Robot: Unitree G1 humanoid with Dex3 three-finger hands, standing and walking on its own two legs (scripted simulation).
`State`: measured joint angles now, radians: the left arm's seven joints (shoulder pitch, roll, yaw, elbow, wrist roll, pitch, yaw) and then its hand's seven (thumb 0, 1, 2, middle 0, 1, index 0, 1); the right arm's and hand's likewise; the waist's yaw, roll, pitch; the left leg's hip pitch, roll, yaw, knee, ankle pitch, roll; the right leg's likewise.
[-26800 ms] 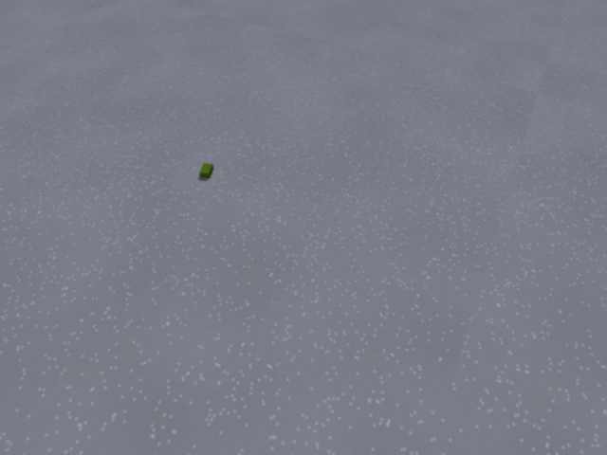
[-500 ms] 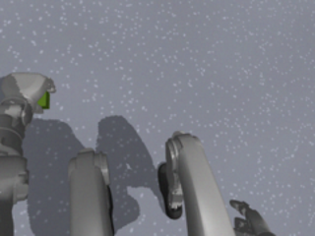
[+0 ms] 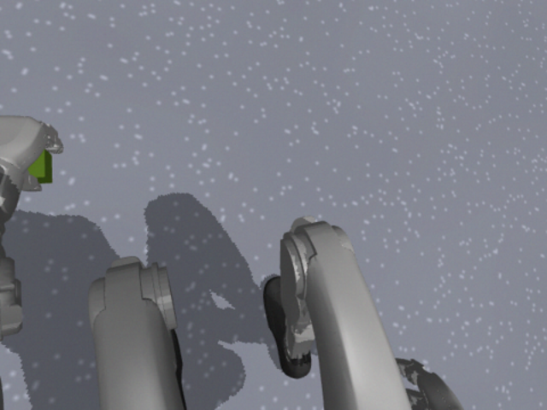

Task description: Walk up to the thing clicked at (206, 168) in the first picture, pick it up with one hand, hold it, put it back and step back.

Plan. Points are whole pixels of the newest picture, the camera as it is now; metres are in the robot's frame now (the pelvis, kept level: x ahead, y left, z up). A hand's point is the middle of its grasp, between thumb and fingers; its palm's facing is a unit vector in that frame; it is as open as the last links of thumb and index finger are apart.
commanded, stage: crouch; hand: left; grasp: from above
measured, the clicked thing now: (21, 166) +0.49 +0.29 -0.21
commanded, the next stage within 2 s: lower in 0.12 s
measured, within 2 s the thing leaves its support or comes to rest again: rests again in 1.32 s
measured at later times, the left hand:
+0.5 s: hand (32, 177) +0.47 +0.27 -0.21, palm faces -0.52 +0.01 -0.86, open 7.1 cm
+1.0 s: hand (47, 181) +0.48 +0.27 -0.26, palm faces -0.51 -0.02 -0.86, open 7.1 cm
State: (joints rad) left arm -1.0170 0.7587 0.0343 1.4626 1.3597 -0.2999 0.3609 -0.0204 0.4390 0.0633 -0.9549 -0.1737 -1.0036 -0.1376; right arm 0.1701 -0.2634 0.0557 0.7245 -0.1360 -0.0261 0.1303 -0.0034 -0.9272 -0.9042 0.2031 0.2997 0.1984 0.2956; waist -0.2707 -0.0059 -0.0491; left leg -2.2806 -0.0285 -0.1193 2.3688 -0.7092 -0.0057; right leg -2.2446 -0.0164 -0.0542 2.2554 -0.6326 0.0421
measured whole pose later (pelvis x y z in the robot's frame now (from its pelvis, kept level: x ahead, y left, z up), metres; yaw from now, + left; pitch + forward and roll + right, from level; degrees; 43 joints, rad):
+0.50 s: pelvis +0.00 +0.00 -0.02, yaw -2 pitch +34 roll -9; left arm -1.04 0.84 0.05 1.55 1.39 -0.34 0.40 -0.02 0.42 0.07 -0.98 -0.15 -1.02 -0.12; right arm 0.15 -0.28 0.11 0.71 -0.17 -0.04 0.14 0.00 -0.93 -0.90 0.20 0.30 0.20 0.30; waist -0.30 -0.03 0.00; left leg -2.33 -0.03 -0.15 2.45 -0.72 -0.01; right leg -2.29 -0.01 -0.08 2.31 -0.63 0.04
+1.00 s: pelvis +0.00 +0.00 -0.04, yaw -4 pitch +32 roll -12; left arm -1.05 0.93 0.11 1.65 1.43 -0.33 0.51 -0.03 0.44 0.06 -0.97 -0.16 -1.01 -0.13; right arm 0.14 -0.30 0.18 0.68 -0.22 -0.09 0.16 0.00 -0.91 -0.90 0.20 0.30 0.20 0.30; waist -0.36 -0.07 0.07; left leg -2.36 -0.03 -0.19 2.52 -0.74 -0.01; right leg -2.31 0.00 -0.11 2.36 -0.63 0.05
